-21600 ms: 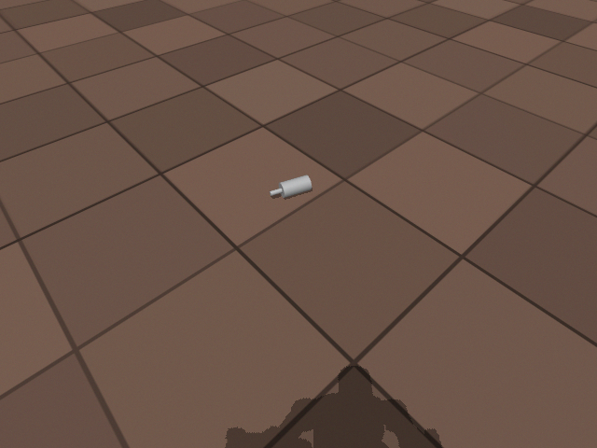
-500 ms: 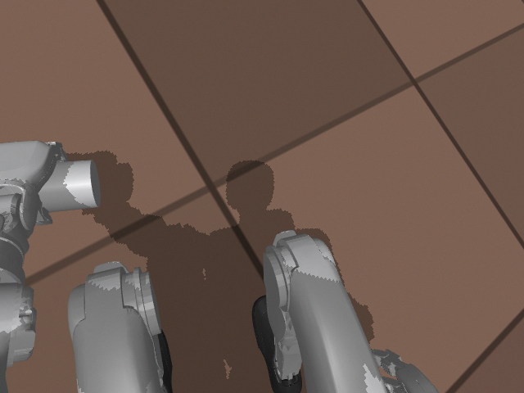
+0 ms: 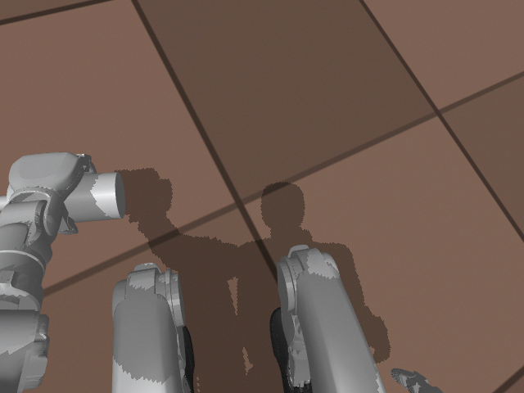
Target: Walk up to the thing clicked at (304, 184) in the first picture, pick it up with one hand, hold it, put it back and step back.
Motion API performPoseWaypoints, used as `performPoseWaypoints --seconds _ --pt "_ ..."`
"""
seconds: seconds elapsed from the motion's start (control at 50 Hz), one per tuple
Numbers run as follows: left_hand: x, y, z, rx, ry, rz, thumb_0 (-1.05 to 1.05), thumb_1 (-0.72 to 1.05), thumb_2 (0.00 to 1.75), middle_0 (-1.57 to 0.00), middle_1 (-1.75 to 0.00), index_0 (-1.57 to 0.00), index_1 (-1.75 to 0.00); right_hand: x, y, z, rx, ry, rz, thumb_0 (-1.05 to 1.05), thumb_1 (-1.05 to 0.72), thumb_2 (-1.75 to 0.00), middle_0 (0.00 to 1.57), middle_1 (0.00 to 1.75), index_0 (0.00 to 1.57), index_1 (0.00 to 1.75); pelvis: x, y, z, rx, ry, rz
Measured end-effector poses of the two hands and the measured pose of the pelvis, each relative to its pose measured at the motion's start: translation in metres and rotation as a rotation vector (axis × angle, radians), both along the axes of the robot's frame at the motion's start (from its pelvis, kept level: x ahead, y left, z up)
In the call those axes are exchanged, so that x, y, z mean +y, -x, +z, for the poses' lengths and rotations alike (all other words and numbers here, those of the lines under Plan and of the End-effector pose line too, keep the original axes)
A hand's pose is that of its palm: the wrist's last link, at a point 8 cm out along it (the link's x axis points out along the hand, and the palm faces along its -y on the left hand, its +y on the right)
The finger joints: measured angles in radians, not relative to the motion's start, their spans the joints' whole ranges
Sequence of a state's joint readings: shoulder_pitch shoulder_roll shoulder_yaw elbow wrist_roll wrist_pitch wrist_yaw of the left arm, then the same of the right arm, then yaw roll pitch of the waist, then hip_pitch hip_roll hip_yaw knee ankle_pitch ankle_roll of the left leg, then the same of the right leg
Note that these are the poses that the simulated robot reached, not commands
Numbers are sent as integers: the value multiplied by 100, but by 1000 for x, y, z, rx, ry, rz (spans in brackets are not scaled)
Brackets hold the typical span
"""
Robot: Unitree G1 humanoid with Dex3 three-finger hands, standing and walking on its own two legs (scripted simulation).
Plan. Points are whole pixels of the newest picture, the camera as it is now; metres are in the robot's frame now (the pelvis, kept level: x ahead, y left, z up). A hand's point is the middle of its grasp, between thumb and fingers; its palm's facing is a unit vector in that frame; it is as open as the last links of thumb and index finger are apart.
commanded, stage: lift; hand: left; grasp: from above
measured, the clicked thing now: (51, 200) +0.44 +0.31 -0.16
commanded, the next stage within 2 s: hold in 1.36 s
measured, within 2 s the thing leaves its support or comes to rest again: neither
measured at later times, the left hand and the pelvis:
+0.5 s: hand out of the picture +0.38 +0.28 +0.04, palm faces -0.43 -0.09 -0.90, open 10.5 cm; pelvis +0.01 +0.00 +0.14, yaw +4 degrees
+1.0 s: hand out of the picture +0.33 +0.27 +0.21, palm faces -0.47 -0.08 -0.88, open 10.5 cm; pelvis +0.04 +0.01 +0.30, yaw +5 degrees
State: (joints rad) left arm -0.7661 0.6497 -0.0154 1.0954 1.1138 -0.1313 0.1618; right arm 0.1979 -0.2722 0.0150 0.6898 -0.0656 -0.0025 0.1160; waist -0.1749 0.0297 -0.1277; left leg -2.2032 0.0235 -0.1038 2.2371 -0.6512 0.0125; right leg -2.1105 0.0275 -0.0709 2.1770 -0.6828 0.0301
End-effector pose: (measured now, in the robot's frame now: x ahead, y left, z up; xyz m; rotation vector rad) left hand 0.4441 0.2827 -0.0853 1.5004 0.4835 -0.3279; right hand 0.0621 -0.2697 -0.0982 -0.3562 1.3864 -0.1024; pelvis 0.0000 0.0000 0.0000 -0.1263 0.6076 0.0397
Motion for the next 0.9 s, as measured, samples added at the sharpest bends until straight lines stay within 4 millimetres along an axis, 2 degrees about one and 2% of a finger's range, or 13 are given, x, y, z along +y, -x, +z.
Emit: performPoseWaypoints --seconds 0.12,0.24,0.46,0.7,0.78,0.9 --pt "1 17 31 -21 23 -26 1 -9 54 -68 -53 -71 -52 1 -18 19 -54 6 0 0 -92 -90 20 30 20 30 1 1 21 -3 -6 10" --pt "3 35 70 -56 27 -20 1 -9 56 -67 -53 -70 -52 2 -41 47 -122 11 3 0 -91 -90 20 30 20 30 2 1 50 -10 -15 19" --pt "0 60 168 -74 33 18 0 -11 61 -66 -56 -69 -56 9 -76 122 -229 5 -8 1 -90 -90 20 30 20 30 2 -8 127 -67 -37 36" --pt "-5 89 277 -46 45 35 0 -12 62 -65 -58 -68 -57 23 -87 216 -300 -15 -55 1 -90 -90 20 30 20 30 7 -24 222 -197 -65 46" --pt "-3 97 302 -29 38 31 0 -12 62 -65 -58 -68 -57 26 -88 243 -320 -15 -63 1 -90 -90 20 30 20 30 8 -29 247 -240 -71 50" --pt "-3 103 329 -21 27 27 0 -11 61 -65 -58 -67 -58 27 -88 274 -334 -18 -62 1 -90 -90 20 30 20 30 11 -36 278 -290 -78 53"
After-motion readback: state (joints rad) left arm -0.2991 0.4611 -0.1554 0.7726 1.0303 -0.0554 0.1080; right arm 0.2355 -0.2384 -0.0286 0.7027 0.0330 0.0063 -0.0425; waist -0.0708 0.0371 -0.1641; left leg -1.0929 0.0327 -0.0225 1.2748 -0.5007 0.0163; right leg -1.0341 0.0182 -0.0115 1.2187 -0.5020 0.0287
